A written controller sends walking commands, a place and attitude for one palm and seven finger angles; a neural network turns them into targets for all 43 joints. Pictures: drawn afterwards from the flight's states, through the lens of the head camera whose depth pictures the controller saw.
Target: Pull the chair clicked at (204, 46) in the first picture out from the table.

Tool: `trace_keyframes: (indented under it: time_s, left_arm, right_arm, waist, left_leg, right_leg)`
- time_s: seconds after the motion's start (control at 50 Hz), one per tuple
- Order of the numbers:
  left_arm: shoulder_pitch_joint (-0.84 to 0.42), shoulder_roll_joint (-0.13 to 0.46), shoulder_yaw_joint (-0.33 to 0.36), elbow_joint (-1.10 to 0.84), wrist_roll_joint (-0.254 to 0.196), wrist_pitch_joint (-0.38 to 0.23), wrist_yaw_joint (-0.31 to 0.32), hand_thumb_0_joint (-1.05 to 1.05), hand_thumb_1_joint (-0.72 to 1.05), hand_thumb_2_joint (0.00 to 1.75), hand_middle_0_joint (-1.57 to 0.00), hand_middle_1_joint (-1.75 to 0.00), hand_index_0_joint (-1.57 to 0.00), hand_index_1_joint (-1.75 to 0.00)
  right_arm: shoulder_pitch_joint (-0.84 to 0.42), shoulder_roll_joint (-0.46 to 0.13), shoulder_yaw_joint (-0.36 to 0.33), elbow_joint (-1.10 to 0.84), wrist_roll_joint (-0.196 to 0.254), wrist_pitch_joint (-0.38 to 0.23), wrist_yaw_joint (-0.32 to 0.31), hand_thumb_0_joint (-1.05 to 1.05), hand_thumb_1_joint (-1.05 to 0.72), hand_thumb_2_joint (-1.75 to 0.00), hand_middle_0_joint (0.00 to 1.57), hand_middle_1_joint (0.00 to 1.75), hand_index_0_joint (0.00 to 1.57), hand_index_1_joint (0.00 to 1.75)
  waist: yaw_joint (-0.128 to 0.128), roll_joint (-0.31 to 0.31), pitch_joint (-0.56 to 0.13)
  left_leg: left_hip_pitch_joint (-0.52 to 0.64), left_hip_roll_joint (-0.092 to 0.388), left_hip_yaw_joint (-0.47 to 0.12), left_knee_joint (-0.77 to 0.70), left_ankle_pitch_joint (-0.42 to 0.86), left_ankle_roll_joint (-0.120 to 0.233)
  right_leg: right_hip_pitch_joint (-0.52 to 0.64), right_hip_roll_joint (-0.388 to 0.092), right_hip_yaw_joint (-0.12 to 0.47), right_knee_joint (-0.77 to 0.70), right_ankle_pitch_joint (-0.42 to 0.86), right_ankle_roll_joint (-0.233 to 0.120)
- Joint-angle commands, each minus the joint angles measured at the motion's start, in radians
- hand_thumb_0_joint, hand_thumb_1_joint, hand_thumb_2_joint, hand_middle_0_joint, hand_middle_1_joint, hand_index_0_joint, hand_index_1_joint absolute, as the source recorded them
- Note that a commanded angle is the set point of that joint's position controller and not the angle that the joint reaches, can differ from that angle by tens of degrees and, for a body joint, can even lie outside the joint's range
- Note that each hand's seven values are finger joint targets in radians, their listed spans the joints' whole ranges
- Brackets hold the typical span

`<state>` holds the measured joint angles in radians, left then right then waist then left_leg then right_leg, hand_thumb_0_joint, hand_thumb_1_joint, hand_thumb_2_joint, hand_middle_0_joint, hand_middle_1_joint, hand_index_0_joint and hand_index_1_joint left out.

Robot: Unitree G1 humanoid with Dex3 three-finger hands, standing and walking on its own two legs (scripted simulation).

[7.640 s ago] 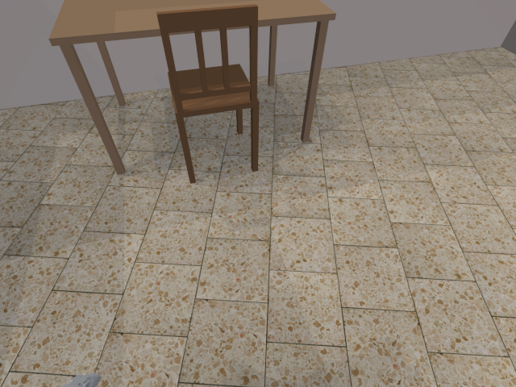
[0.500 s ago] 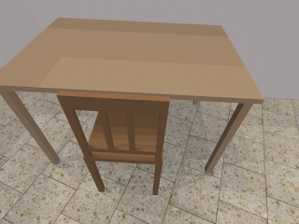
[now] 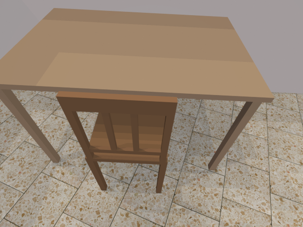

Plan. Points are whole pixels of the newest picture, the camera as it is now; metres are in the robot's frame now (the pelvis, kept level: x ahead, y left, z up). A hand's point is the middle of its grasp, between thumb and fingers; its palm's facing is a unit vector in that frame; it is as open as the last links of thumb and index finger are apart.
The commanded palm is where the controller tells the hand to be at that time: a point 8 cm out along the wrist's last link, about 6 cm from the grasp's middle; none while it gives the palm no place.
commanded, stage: look again from close up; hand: left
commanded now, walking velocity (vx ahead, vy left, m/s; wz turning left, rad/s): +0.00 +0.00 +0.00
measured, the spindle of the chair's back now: (110, 131) +0.46 +0.19 -0.11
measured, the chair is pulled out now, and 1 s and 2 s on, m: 0.00 0.00 0.00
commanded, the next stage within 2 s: raise the hand toward the chair's back in 0.12 s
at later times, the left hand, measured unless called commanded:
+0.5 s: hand (93, 189) +0.21 +0.17 -0.01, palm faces +0.11 -0.99 -0.02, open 8.1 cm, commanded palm +0.12 +0.23 -0.07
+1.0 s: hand (95, 207) +0.18 +0.16 -0.06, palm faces +0.01 -1.00 -0.03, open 12.3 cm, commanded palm +0.14 +0.22 -0.05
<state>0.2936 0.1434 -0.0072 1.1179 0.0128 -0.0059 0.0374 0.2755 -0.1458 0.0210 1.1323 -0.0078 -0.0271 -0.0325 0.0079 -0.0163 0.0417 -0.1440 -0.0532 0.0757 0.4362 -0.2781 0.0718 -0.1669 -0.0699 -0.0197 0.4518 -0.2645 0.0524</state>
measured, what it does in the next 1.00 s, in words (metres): lowers itself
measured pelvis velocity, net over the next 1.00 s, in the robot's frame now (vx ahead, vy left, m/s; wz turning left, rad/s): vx -0.04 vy -0.05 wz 0.04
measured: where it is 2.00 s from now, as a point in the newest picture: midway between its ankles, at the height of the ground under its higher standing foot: outside the picture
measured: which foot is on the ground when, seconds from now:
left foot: down 0.00-1.00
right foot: down 0.00-1.00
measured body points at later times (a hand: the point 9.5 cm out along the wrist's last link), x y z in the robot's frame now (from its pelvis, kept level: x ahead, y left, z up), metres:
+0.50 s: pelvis -0.02 -0.03 -0.05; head +0.00 -0.02 +0.40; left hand +0.20 +0.22 -0.01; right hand +0.14 -0.28 -0.12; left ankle -0.02 +0.07 -0.74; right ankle -0.01 -0.14 -0.74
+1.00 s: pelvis -0.04 -0.05 -0.10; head +0.04 -0.05 +0.35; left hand +0.17 +0.22 -0.05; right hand +0.15 -0.26 -0.19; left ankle -0.02 +0.07 -0.74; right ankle -0.01 -0.14 -0.74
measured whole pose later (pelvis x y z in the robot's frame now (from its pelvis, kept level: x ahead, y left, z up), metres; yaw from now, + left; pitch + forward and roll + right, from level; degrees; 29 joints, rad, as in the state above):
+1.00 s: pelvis -0.04 -0.05 -0.10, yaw +2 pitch +17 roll -2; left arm 0.34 0.25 0.24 0.08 -0.33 -0.37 -0.38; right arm 0.21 -0.18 0.01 0.60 0.03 -0.22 -0.05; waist 0.00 0.03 -0.14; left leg -0.95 0.03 -0.02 1.19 -0.54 0.00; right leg -0.93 0.00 -0.12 1.15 -0.52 -0.06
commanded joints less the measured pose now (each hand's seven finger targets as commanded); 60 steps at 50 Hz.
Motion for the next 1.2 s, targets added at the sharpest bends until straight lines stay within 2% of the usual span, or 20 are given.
trace_keyframes:
  time_s: [0.0,0.18,0.2,0.22,0.24,0.26,0.28,0.3,0.34,0.38,0.4,0.42,0.46,0.5,0.56,0.66,0.74,0.9,1.04,1.18]
  left_arm:
    - [0.078,0.086,0.011,-0.02,0.001,-0.009,0.009,0.0,0.9,0.9,-0.2,-0.3,-0.2,-0.3]
    - [0.081,0.085,0.014,-0.019,0.001,-0.012,0.011,0.0,0.9,0.9,-0.2,-0.3,-0.2,-0.3]
    - [0.113,0.119,0.01,0.007,0.012,-0.028,0.046,0.0,0.9,0.9,-0.2,-0.3,-0.2,-0.3]
    - [-0.623,0.326,0.124,-1.588,-0.18,-0.228,0.043,0.0,0.88,0.89,-0.2,-0.3,-0.2,-0.3]
    - [-0.457,0.373,0.179,-1.52,-0.13,-0.191,0.096,0.0,0.85,0.88,-0.2,-0.29,-0.2,-0.29]
    - [0.034,0.05,-0.021,-1.223,-0.117,-0.052,0.097,0.0,0.83,0.87,-0.19,-0.29,-0.19,-0.29]
    - [0.096,-0.08,-0.091,-1.112,-0.164,-0.003,0.091,0.0,0.81,0.86,-0.19,-0.29,-0.19,-0.29]
    - [0.004,-0.043,-0.07,-1.214,-0.173,-0.049,0.077,0.0,0.78,0.85,-0.19,-0.28,-0.19,-0.28]
    - [0.073,0.066,0.074,-1.105,-0.158,-0.148,0.038,0.0,0.74,0.83,-0.18,-0.27,-0.18,-0.27]
    - [0.247,0.038,0.154,-0.879,-0.195,-0.293,-0.065,0.0,0.69,0.81,-0.18,-0.27,-0.18,-0.27]
    - [0.29,0.001,0.145,-0.867,-0.225,-0.384,-0.137,0.0,0.67,0.8,-0.18,-0.26,-0.18,-0.26]
    - [0.309,0.014,0.17,-0.878,-0.255,-0.475,-0.211,0.0,0.64,0.79,-0.17,-0.26,-0.17,-0.26]
    - [0.318,0.091,0.224,-0.86,-0.282,-0.612,-0.366,0.0,0.6,0.77,-0.17,-0.25,-0.17,-0.25]
    - [0.287,0.176,0.3,-0.872,-0.286,-0.61,-0.42,0.0,0.55,0.75,-0.16,-0.25,-0.16,-0.25]
    - [0.132,0.244,0.353,-1.12,-0.343,-0.556,-0.411,0.0,0.48,0.72,-0.16,-0.23,-0.16,-0.23]
    - [-0.082,0.259,0.306,-1.43,-0.321,-0.646,-0.333,0.0,0.36,0.67,-0.15,-0.22,-0.15,-0.22]
    - [-0.067,0.224,0.228,-1.3,-0.33,-0.623,-0.421,0.0,0.27,0.63,-0.14,-0.2,-0.14,-0.2]
    - [0.091,0.259,0.375,-1.241,-0.383,-0.411,-0.428,0.0,0.08,0.55,-0.12,-0.17,-0.12,-0.17]
    - [0.067,0.218,0.315,-1.201,-0.333,-0.486,-0.357,0.0,-0.08,0.48,-0.1,-0.15,-0.1,-0.15]
    - [0.062,0.233,0.306,-1.26,-0.336,-0.528,-0.362,0.0,-0.24,0.41,-0.09,-0.12,-0.09,-0.12]
  right_arm:
    - [0.055,-0.101,-0.021,-0.02,0.001,-0.015,-0.002,0.0,-0.9,-0.9,0.2,0.3,0.2,0.3]
    - [0.059,-0.096,-0.023,-0.015,0.001,-0.018,-0.005,0.0,-0.9,-0.9,0.2,0.3,0.2,0.3]
    - [0.005,-0.148,-0.029,-0.088,0.014,-0.019,0.002,0.0,-0.9,-0.9,0.2,0.3,0.2,0.3]
    - [0.052,-0.298,-0.057,-0.431,0.049,-0.159,-0.029,0.0,-0.9,-0.9,0.2,0.3,0.2,0.3]
    - [-0.035,-0.193,-0.015,-0.366,0.044,-0.234,-0.065,0.0,-0.9,-0.9,0.2,0.3,0.2,0.3]
    - [-0.042,-0.154,-0.028,-0.405,0.039,-0.289,-0.05,0.0,-0.9,-0.9,0.2,0.3,0.2,0.3]
    - [-0.026,-0.169,-0.04,-0.368,0.056,-0.306,-0.044,0.0,-0.9,-0.9,0.2,0.3,0.2,0.3]
    - [-0.031,-0.212,-0.062,-0.43,0.049,-0.32,-0.038,0.0,-0.9,-0.9,0.2,0.3,0.2,0.3]
    - [-0.04,-0.24,-0.078,-0.484,0.016,-0.322,-0.018,0.0,-0.9,-0.9,0.2,0.3,0.2,0.3]
    - [-0.086,-0.236,-0.095,-0.53,0.011,-0.299,-0.008,0.0,-0.9,-0.9,0.2,0.3,0.2,0.3]
    - [-0.113,-0.235,-0.102,-0.566,0.011,-0.298,0.002,0.0,-0.9,-0.9,0.2,0.3,0.2,0.3]
    - [-0.13,-0.237,-0.113,-0.599,0.012,-0.298,0.014,0.0,-0.9,-0.9,0.2,0.3,0.2,0.3]
    - [-0.154,-0.241,-0.117,-0.665,0.023,-0.296,0.048,0.0,-0.9,-0.9,0.2,0.3,0.2,0.3]
    - [-0.17,-0.241,-0.122,-0.728,0.036,-0.282,0.051,0.0,-0.9,-0.9,0.2,0.3,0.2,0.3]
    - [-0.175,-0.237,-0.116,-0.811,0.042,-0.251,0.029,0.0,-0.9,-0.9,0.2,0.3,0.2,0.3]
    - [-0.104,-0.212,-0.1,-0.765,0.022,-0.257,-0.01,0.0,-0.9,-0.9,0.2,0.3,0.2,0.3]
    - [-0.096,-0.228,-0.085,-0.704,0.032,-0.282,-0.028,0.0,-0.9,-0.9,0.2,0.3,0.2,0.3]
    - [-0.133,-0.192,-0.091,-0.716,0.051,-0.268,-0.035,0.0,-0.9,-0.9,0.2,0.3,0.2,0.3]
    - [-0.132,-0.192,-0.093,-0.699,0.038,-0.263,-0.028,0.0,-0.9,-0.9,0.2,0.3,0.2,0.3]
    - [-0.102,-0.211,-0.095,-0.704,0.039,-0.27,-0.032,0.0,-0.9,-0.9,0.2,0.3,0.2,0.3]
  waist:
    - [-0.001,0.015,0.035]
    - [-0.003,0.021,0.012]
    - [0.008,-0.015,0.014]
    - [-0.107,0.201,-0.468]
    - [-0.062,0.236,-0.411]
    - [-0.035,0.205,-0.275]
    - [-0.052,0.135,-0.133]
    - [-0.054,0.146,-0.062]
    - [-0.054,0.005,-0.073]
    - [-0.009,-0.291,-0.074]
    - [0.011,-0.345,-0.087]
    - [0.031,-0.305,-0.133]
    - [0.047,-0.057,-0.187]
    - [0.068,-0.029,-0.269]
    - [0.06,0.04,-0.367]
    - [-0.033,0.124,-0.419]
    - [-0.082,0.087,-0.374]
    - [0.019,0.003,-0.516]
    - [-0.004,-0.015,-0.385]
    - [-0.003,0.055,-0.437]
  left_leg:
    - [-0.037,0.147,-0.135,-0.107,0.249,-0.026]
    - [-0.009,0.147,-0.126,-0.09,0.337,-0.027]
    - [-0.053,0.181,-0.127,0.075,0.608,-0.058]
    - [0.247,0.106,-0.158,-0.013,0.671,-0.112]
    - [0.272,0.148,-0.118,-0.052,0.632,-0.119]
    - [0.148,0.144,-0.141,-0.085,0.593,-0.123]
    - [0.025,0.117,-0.143,-0.055,0.48,-0.117]
    - [-0.053,0.107,-0.151,0.005,0.369,-0.107]
    - [-0.217,0.062,-0.147,0.142,0.155,-0.102]
    - [-0.414,0.058,-0.123,0.275,0.068,-0.095]
    - [-0.508,0.049,-0.105,0.327,-0.001,-0.093]
    - [-0.565,0.039,-0.086,0.38,-0.026,-0.096]
    - [-0.6,0.021,-0.067,0.462,-0.01,-0.106]
    - [-0.671,0.016,-0.049,0.507,-0.029,-0.088]
    - [-0.727,0.011,-0.042,0.564,-0.096,-0.068]
    - [-0.697,0.05,-0.085,0.668,-0.048,-0.044]
    - [-0.751,0.059,-0.104,0.716,-0.06,-0.035]
    - [-0.737,0.049,-0.107,0.639,0.034,-0.044]
    - [-0.745,0.051,-0.107,0.604,-0.015,-0.042]
    - [-0.654,0.049,-0.109,0.572,0.024,-0.041]
  right_leg:
    - [-0.006,-0.042,0.037,-0.043,0.157,-0.061]
    - [0.013,-0.046,0.039,-0.039,0.219,-0.062]
    - [-0.022,-0.063,0.058,-0.023,0.407,-0.056]
    - [-0.017,0.048,-0.048,0.075,0.353,-0.065]
    - [-0.101,0.06,-0.032,0.182,0.067,-0.062]
    - [-0.218,0.071,-0.061,0.233,-0.106,-0.073]
    - [-0.248,0.052,-0.06,0.23,-0.093,-0.063]
    - [-0.264,0.047,-0.07,0.188,-0.065,-0.063]
    - [-0.312,0.061,-0.098,0.138,-0.02,-0.079]
    - [-0.427,0.072,-0.112,0.249,-0.063,-0.079]
    - [-0.479,0.073,-0.101,0.301,-0.119,-0.077]
    - [-0.498,0.07,-0.079,0.351,-0.133,-0.081]
    - [-0.505,0.056,-0.032,0.436,-0.074,-0.106]
    - [-0.513,0.058,-0.007,0.493,-0.08,-0.101]
    - [-0.497,0.05,0.074,0.476,-0.199,-0.084]
    - [-0.572,0.064,0.111,0.497,-0.138,-0.079]
    - [-0.613,0.069,0.105,0.499,-0.127,-0.069]
    - [-0.393,0.036,0.094,0.472,0.02,-0.044]
    - [-0.509,0.051,0.048,0.477,-0.086,-0.057]
    - [-0.53,0.062,-0.002,0.507,-0.042,-0.073]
